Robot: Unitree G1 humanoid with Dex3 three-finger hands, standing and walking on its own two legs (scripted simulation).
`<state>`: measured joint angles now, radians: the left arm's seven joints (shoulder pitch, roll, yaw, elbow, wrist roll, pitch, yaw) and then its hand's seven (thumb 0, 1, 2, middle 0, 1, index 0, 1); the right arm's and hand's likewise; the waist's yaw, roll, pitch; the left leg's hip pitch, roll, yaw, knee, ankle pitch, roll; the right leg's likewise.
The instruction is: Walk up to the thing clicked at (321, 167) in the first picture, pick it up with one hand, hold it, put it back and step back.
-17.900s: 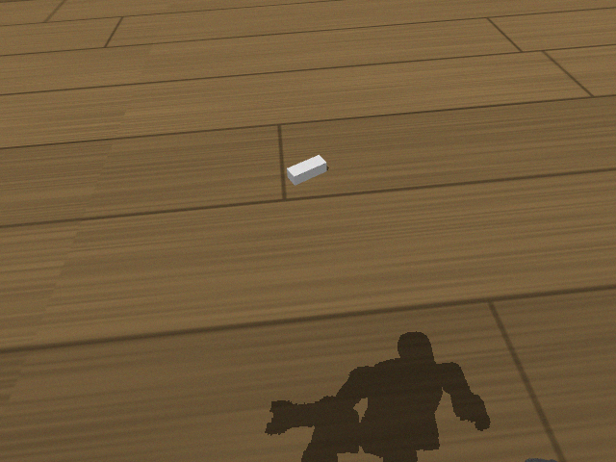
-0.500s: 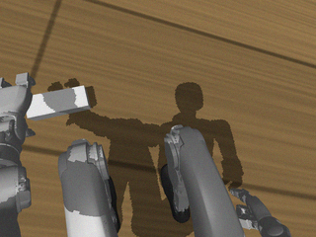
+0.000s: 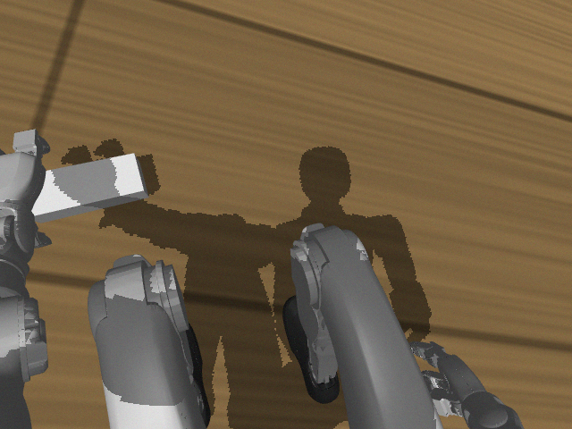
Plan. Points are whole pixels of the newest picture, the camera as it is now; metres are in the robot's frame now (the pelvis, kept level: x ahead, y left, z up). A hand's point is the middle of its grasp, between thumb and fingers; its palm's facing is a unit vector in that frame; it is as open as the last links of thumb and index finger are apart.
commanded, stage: rise first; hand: left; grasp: from above
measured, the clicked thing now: (87, 188) +0.47 +0.28 -0.30
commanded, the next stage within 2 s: approach in 1.38 s
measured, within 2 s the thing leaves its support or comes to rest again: neither
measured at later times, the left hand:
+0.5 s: hand (35, 201) +0.42 +0.32 -0.19, palm faces -0.42 -0.10 -0.90, open 14.2 cm
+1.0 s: hand (30, 199) +0.42 +0.32 -0.18, palm faces -0.42 -0.09 -0.90, open 14.2 cm
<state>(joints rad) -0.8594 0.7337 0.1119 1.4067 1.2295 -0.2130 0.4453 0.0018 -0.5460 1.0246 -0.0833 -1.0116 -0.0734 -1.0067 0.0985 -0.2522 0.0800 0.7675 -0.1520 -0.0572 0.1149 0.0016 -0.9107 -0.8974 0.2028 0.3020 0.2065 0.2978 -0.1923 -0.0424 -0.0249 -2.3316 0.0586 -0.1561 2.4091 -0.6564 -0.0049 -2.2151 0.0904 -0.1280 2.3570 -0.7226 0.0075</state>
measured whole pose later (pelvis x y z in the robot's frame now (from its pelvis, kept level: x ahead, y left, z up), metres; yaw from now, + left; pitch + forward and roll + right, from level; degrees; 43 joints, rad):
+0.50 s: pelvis +0.00 +0.00 -0.01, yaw -1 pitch +31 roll -8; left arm -0.87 0.76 0.13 1.43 1.24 -0.21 0.47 0.00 -0.55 1.03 -0.09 -1.02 -0.07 -1.02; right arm 0.11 -0.27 0.10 0.76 -0.16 -0.07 0.13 0.00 -0.91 -0.90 0.20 0.30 0.21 0.30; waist -0.22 -0.05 0.00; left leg -2.34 0.06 -0.17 2.43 -0.65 -0.01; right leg -2.22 0.09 -0.14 2.37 -0.71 0.01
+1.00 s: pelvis +0.00 +0.00 +0.00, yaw +0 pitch +31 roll -8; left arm -0.86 0.74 0.11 1.40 1.23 -0.21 0.43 0.00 -0.54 1.02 -0.08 -1.04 -0.08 -1.03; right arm 0.10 -0.27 0.10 0.75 -0.15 -0.07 0.13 0.00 -0.91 -0.90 0.20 0.30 0.21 0.30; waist -0.20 -0.04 -0.02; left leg -2.33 0.06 -0.17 2.42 -0.65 -0.01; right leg -2.21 0.09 -0.14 2.36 -0.71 0.01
